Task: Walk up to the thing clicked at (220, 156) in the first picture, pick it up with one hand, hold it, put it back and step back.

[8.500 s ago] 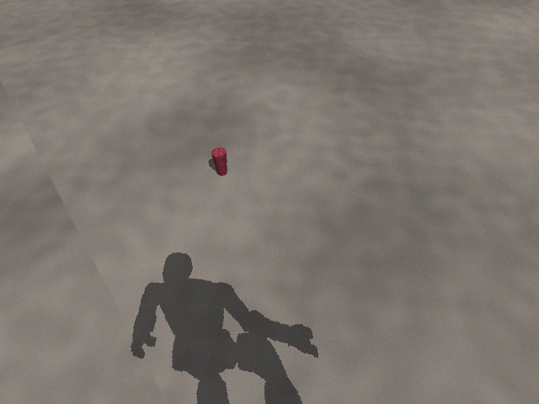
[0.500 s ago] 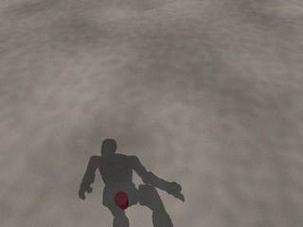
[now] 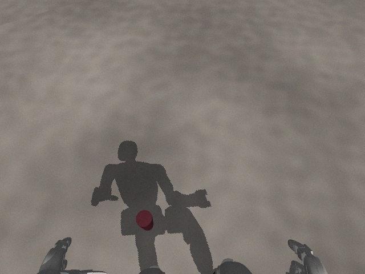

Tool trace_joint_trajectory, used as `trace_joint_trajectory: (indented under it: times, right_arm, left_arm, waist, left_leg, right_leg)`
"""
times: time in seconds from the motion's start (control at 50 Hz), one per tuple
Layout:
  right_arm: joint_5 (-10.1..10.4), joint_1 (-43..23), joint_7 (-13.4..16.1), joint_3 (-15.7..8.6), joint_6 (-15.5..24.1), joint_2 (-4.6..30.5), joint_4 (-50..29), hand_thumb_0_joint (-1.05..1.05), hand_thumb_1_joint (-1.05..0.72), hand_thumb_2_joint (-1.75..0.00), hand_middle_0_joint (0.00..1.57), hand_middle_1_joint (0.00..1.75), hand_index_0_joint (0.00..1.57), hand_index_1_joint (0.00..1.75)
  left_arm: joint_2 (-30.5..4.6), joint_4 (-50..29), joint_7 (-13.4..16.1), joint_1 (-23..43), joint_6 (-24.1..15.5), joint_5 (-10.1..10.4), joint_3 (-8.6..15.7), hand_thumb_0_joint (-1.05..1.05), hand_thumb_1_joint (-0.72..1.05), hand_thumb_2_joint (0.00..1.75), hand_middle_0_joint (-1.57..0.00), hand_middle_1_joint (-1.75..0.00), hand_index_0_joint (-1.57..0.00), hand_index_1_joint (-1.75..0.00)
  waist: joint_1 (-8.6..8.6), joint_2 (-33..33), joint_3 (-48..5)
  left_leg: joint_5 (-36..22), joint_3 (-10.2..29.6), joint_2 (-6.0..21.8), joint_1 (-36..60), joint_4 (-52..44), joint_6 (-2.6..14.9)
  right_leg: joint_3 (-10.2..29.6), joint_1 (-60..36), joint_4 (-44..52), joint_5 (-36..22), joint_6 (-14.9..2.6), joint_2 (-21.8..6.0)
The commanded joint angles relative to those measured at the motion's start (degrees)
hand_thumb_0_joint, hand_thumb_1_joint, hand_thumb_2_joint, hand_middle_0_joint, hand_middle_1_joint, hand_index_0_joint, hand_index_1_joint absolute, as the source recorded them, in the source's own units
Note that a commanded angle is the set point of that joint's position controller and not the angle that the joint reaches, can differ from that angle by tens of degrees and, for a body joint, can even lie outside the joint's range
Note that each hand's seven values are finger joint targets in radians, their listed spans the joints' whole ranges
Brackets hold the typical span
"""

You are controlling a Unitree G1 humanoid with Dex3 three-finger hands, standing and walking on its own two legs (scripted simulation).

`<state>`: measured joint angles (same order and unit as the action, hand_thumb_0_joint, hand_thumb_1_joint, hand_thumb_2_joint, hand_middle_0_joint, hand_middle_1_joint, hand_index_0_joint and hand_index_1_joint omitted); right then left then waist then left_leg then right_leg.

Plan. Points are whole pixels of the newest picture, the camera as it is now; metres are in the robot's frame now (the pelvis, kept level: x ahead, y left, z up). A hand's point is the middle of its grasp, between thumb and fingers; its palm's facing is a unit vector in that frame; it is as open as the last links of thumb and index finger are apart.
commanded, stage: go down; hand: left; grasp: from the side
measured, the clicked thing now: (146, 221) +0.38 +0.20 -0.67
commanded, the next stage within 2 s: none
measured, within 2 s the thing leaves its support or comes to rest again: neither
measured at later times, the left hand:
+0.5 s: hand out of the picture +0.14 +0.27 -0.16, palm faces +0.02 -0.94 -0.34, open 16.7 cm
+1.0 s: hand (83, 240) +0.23 +0.32 -0.25, palm faces +0.07 -0.96 -0.26, open 17.1 cm
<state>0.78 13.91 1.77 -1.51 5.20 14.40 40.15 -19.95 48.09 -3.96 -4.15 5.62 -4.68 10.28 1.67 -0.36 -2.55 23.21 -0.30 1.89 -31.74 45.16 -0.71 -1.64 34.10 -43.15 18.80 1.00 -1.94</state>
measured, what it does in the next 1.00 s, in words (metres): lowers itself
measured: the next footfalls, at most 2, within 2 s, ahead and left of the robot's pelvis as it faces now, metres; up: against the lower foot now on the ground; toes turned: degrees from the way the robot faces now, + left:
none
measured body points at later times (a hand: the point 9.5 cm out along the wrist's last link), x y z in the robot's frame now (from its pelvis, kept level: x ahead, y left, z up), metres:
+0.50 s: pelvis +0.00 +0.00 -0.05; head +0.08 +0.02 +0.39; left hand +0.14 +0.32 -0.14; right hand +0.18 -0.24 -0.13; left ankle -0.01 +0.13 -0.71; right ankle +0.02 -0.13 -0.71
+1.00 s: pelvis -0.05 +0.00 -0.18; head +0.11 +0.03 +0.24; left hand +0.23 +0.37 -0.24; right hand +0.13 -0.26 -0.27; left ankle -0.01 +0.13 -0.71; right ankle +0.02 -0.13 -0.71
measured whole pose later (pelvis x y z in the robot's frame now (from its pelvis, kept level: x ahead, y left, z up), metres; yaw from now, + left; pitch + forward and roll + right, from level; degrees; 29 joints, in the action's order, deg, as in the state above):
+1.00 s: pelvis -0.05 +0.00 -0.18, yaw +0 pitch +29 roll -3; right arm -0.6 8.4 2.9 0.1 12.2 17.4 34.6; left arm -29.5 39.1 -19.4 5.9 -12.3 3.6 25.4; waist 2.7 0.6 -10.0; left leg 39.5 3.2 1.1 -86.0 96.6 -0.8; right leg -2.5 87.3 -92.5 33.8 1.0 -3.2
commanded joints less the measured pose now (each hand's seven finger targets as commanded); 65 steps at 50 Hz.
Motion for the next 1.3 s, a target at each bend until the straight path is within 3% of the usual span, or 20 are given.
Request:
trace_joint_trajectory:
  times: [0.0, 0.06, 0.1, 0.18, 0.24, 0.36, 0.38, 0.48, 0.54, 0.58, 0.66, 0.78, 0.82, 0.92, 1.0, 1.02, 1.1, 1.14, 1.24, 1.28]
  right_arm:
    - [0.1, -0.5, 0.8, -4.0, 4.2, 8.7, -9.3, 0.00, -0.92, -0.90, 0.20, 0.30, 0.20, 0.30]
    - [0.1, -0.4, 1.4, -4.0, 4.8, 8.9, -10.7, 0.00, -0.89, -0.89, 0.20, 0.30, 0.20, 0.30]
    - [0.0, -0.4, 1.7, -4.0, 5.1, 9.0, -11.3, 0.00, -0.91, -0.90, 0.20, 0.30, 0.20, 0.30]
    - [0.1, -0.7, 2.1, -3.6, 5.4, 9.0, -12.7, 0.00, -0.89, -0.89, 0.20, 0.30, 0.20, 0.30]
    - [0.1, -1.0, 2.5, -3.3, 5.8, 8.5, -13.9, 0.00, -0.87, -0.89, 0.20, 0.30, 0.20, 0.30]
    - [-0.2, 0.2, 2.9, -3.0, 6.7, 7.8, -14.5, 0.00, -0.88, -0.89, 0.20, 0.30, 0.20, 0.30]
    - [-0.2, -1.2, 3.0, -3.1, 7.0, 8.0, -16.4, 0.00, -0.89, -0.89, 0.20, 0.30, 0.20, 0.30]
    - [-0.4, -1.3, 3.2, -2.9, 8.0, 7.6, -17.2, 0.00, -0.88, -0.89, 0.20, 0.30, 0.20, 0.30]
    - [-0.5, -0.8, 3.2, -3.1, 8.3, 7.6, -17.0, 0.00, -0.89, -0.90, 0.20, 0.30, 0.20, 0.30]
    - [-0.6, -1.2, 3.2, -3.0, 8.5, 7.6, -17.1, 0.00, -0.90, -0.90, 0.20, 0.30, 0.20, 0.30]
    - [-0.8, -2.2, 2.9, -2.8, 9.8, 8.2, -15.9, 0.00, -0.93, -0.90, 0.20, 0.30, 0.20, 0.30]
    - [-1.0, -1.6, 2.1, -3.2, 11.8, 10.6, -13.2, 0.00, -0.95, -0.91, 0.20, 0.30, 0.20, 0.30]
    - [-1.2, -1.6, 2.2, -3.4, 11.4, 11.5, -13.1, 0.00, -0.93, -0.91, 0.20, 0.30, 0.20, 0.30]
    - [-0.8, -1.8, 1.7, -2.9, 9.6, 13.4, -12.4, 0.00, -0.89, -0.90, 0.20, 0.30, 0.20, 0.30]
    - [-0.6, -1.6, 1.3, -2.4, 8.3, 13.8, -11.4, 0.00, -0.88, -0.90, 0.20, 0.30, 0.20, 0.30]
    - [-0.6, -1.6, 1.3, -2.5, 8.0, 13.9, -11.3, 0.00, -0.88, -0.89, 0.20, 0.30, 0.20, 0.30]
    - [-0.7, -2.0, 1.4, -2.2, 7.9, 14.1, -9.7, 0.00, -0.89, -0.90, 0.20, 0.30, 0.20, 0.30]
    - [-0.8, -1.9, 1.3, -2.0, 8.1, 14.3, -8.8, 0.00, -0.89, -0.90, 0.20, 0.30, 0.20, 0.30]
    - [-1.3, -1.9, 1.2, -1.1, 8.4, 14.5, -8.1, 0.00, -0.89, -0.90, 0.20, 0.30, 0.20, 0.30]
    - [-1.3, -1.5, 1.0, -0.6, 8.2, 14.9, -7.8, 0.00, -0.89, -0.90, 0.20, 0.30, 0.20, 0.30]
  left_arm:
    - [-10.6, -15.9, 0.1, 1.1, -2.1, 0.6, 3.6, 0.00, -0.52, 0.30, -0.08, -0.36, -0.08, -0.35]
    - [-10.7, -19.9, 0.3, -3.2, -1.3, 0.4, 4.2, 0.00, -0.51, 0.15, -0.07, -0.18, -0.07, -0.19]
    - [-11.5, -23.2, 0.7, -6.0, -0.1, 0.3, 5.3, 0.00, -0.50, 0.29, -0.09, -0.34, -0.09, -0.34]
    - [-11.0, -28.6, 0.7, -10.8, 3.0, 0.5, 4.7, 0.00, -0.52, 0.28, -0.09, -0.34, -0.09, -0.33]
    - [-10.8, -31.6, 0.9, -11.3, 5.2, 0.9, 5.0, 0.00, -0.53, 0.16, -0.09, -0.21, -0.09, -0.21]
    - [-9.1, -33.2, 0.1, -16.7, 7.5, 2.0, 5.1, 0.00, -0.50, 0.21, -0.09, -0.25, -0.09, -0.24]
    - [-10.3, -37.2, -0.1, -14.4, 7.2, 2.1, 5.6, 0.00, -0.50, 0.29, -0.09, -0.33, -0.09, -0.32]
    - [-10.8, -38.4, -0.5, -15.9, 6.4, 2.5, 7.2, 0.00, -0.48, 0.11, -0.08, -0.11, -0.07, -0.12]
    - [-11.5, -38.8, -0.9, -17.8, 5.5, 2.9, 8.4, 0.00, -0.46, 0.11, -0.08, -0.11, -0.07, -0.11]
    - [-12.3, -38.1, -1.0, -14.6, 4.4, 2.9, 9.3, 0.00, -0.47, 0.10, -0.08, -0.10, -0.07, -0.11]
    - [-13.9, -31.1, -2.6, -5.7, -1.2, 4.6, 12.2, 0.00, -0.50, 0.09, -0.08, -0.10, -0.07, -0.10]
    - [-19.0, -24.7, -11.0, 6.6, -14.7, 8.4, 15.8, 0.00, -0.49, 0.07, -0.07, -0.10, -0.07, -0.10]
    - [-22.0, -23.5, -13.1, 7.9, -17.9, 8.4, 17.4, 0.00, -0.44, 0.08, -0.06, -0.10, -0.06, -0.09]
    - [-24.5, -15.3, -15.5, 10.1, -21.3, 9.6, 21.4, 0.00, -0.50, 0.11, -0.06, -0.13, -0.06, -0.13]
    - [-29.5, -13.9, -16.9, 11.5, -22.8, 10.6, 26.3, 0.00, -0.55, 0.12, -0.06, -0.13, -0.05, -0.13]
    - [-30.0, -15.3, -17.5, 13.9, -23.3, 10.8, 26.0, 0.00, -0.53, 0.12, -0.06, -0.14, -0.06, -0.14]
    - [-33.0, -14.0, -19.6, 21.3, -26.3, 12.1, 29.0, 0.00, -0.48, 0.13, -0.05, -0.14, -0.05, -0.14]
    - [-32.2, -11.0, -21.4, 26.2, -27.9, 12.7, 27.9, 0.00, -0.46, 0.14, -0.04, -0.15, -0.05, -0.14]
    - [-35.0, -5.8, -25.2, 32.8, -30.3, 12.8, 27.3, 0.00, -0.48, 0.10, -0.05, -0.12, -0.05, -0.11]
    - [-37.6, -4.7, -26.3, 32.8, -30.6, 12.9, 29.0, 0.00, -0.49, 0.09, -0.04, -0.10, -0.05, -0.10]
  waist:
    - [-0.35, -2.3, -14.1]
    - [0.04, -3.1, -15.1]
    - [-0.69, -4.6, -16.0]
    - [-0.39, -5.5, -15.7]
    - [0.21, -4.9, -15.7]
    - [0.51, -3.9, -15.7]
    - [0.53, -4.5, -17.0]
    - [0.51, -4.0, -17.1]
    - [0.15, -4.0, -19.0]
    - [0.55, -4.0, -18.2]
    - [1.38, -3.3, -14.2]
    - [1.10, -6.9, -25.6]
    - [0.03, -8.7, -29.2]
    - [-1.96, -9.2, -32.3]
    - [-2.97, -6.4, -37.9]
    - [-2.43, -6.2, -37.8]
    - [-0.62, -4.5, -38.4]
    - [1.20, -4.6, -35.8]
    - [2.03, -4.5, -34.5]
    - [0.82, -5.8, -36.0]
  left_leg:
    - [-12.7, 0.3, -1.5, -0.7, -0.4, 0.58]
    - [-14.0, 0.5, -1.1, -1.3, 1.4, 0.25]
    - [-15.4, 1.3, -0.9, -1.4, 2.0, -0.06]
    - [-16.9, 2.1, -0.5, -2.4, 3.6, -0.30]
    - [-15.3, 2.1, -0.7, -4.6, 5.5, 0.05]
    - [-14.3, 2.0, -0.8, -8.6, 8.6, 0.42]
    - [-13.7, 2.0, -0.9, -8.8, 9.3, 0.50]
    - [-10.9, 1.7, -1.2, -12.1, 11.8, 0.84]
    - [-12.8, 1.7, -1.3, -13.2, 13.6, 0.85]
    - [-11.4, 1.8, -1.3, -15.0, 14.7, 0.89]
    - [-2.2, 1.8, -1.3, -23.9, 19.6, 1.33]
    - [-0.3, 2.6, -1.8, -31.7, 29.5, 1.18]
    - [0.4, 3.6, -1.5, -32.1, 31.1, 0.78]
    - [4.0, 5.8, -1.3, -36.1, 33.1, 0.34]
    - [-1.8, 4.4, -2.0, -38.8, 38.0, 1.06]
    - [-1.2, 3.9, -2.2, -40.8, 39.0, 1.18]
    - [0.2, 2.5, -2.3, -46.1, 44.2, 2.04]
    - [3.8, 2.6, -2.2, -49.7, 46.2, 2.13]
    - [12.7, 1.9, -2.2, -56.3, 49.2, 2.62]
    - [13.2, 1.9, -2.2, -56.1, 49.5, 2.40]
  right_leg:
    - [-1.0, -3.2, -1.5, -7.7, -1.96, 1.9]
    - [-0.9, -1.0, -3.9, -8.1, -2.04, 1.9]
    - [-1.1, -0.4, -5.1, -8.5, -2.20, 1.8]
    - [-1.3, 1.1, -7.1, -8.8, -2.13, 1.9]
    - [-1.3, 2.3, -7.6, -8.1, -1.92, 1.7]
    - [-1.6, 4.4, -10.2, -7.4, -1.89, 1.7]
    - [-1.4, 5.1, -10.6, -7.2, -1.92, 1.7]
    - [-1.2, 7.8, -12.4, -5.4, -1.86, 1.7]
    - [-1.3, 7.5, -14.0, -7.3, -1.89, 1.6]
    - [-1.0, 9.8, -15.1, -6.0, -1.94, 1.5]
    - [-0.7, 19.1, -19.9, 1.9, -1.88, 1.2]
    - [0.6, 30.0, -32.3, 3.1, -2.23, 0.5]
    - [0.6, 33.0, -35.4, 4.4, -2.47, 0.3]
    - [-0.7, 39.4, -41.1, 6.5, -2.66, 0.5]
    - [-0.5, 37.8, -43.4, 2.7, -2.87, 0.4]
    - [-0.2, 38.0, -43.8, 3.1, -2.85, 0.4]
    - [0.7, 40.1, -45.7, 3.9, -2.60, 0.4]
    - [0.7, 44.0, -47.2, 6.6, -2.61, 0.4]
    - [2.3, 47.2, -47.0, 15.1, -2.15, 0.2]
    - [2.0, 47.6, -48.1, 15.7, -2.18, 0.2]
